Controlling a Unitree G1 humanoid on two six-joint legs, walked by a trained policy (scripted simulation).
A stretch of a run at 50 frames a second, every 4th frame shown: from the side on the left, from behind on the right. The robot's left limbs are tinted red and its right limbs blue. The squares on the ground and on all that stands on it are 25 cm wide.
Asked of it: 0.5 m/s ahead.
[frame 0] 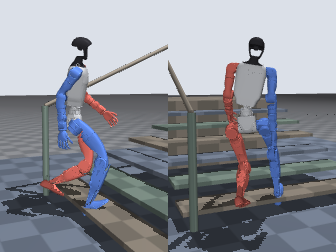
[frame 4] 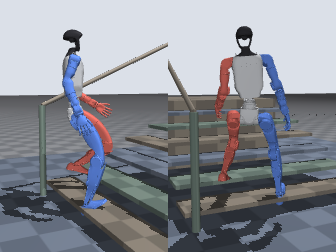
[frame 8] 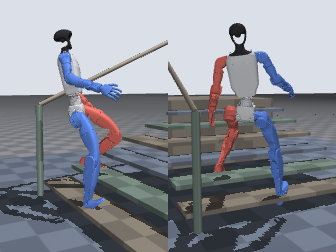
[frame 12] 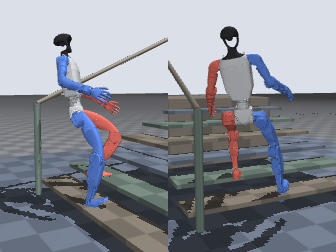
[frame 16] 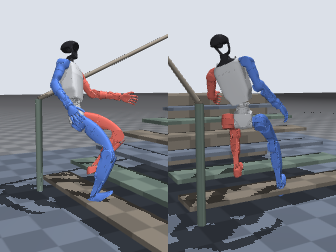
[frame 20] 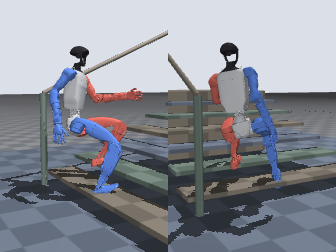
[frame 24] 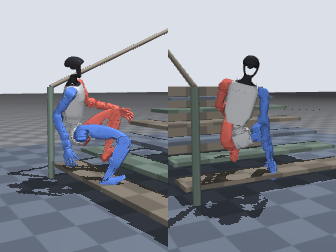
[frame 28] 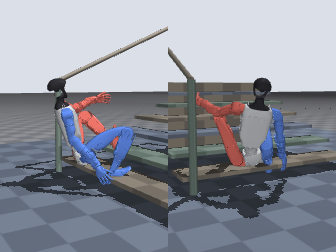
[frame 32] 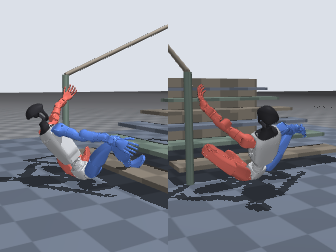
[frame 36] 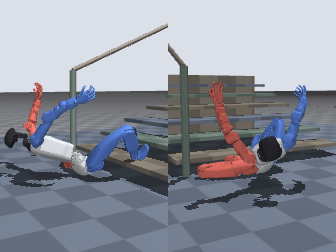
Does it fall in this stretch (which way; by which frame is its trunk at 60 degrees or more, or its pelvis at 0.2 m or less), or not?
yes: goes over backward; its pelvis at 0.2 m or less by frame 32
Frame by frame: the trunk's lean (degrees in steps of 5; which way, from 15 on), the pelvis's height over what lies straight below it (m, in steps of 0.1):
0: 10, 0.6
4: 5, 0.7
8: 15 backward and to its left, 0.7
12: 15 backward and to its left, 0.7
16: 20 to its left, 0.6
20: 10, 0.5
24: 15 to its right, 0.4
28: 20 backward and to its right, 0.3
32: 40 backward, 0.1
36: 75 backward, 0.1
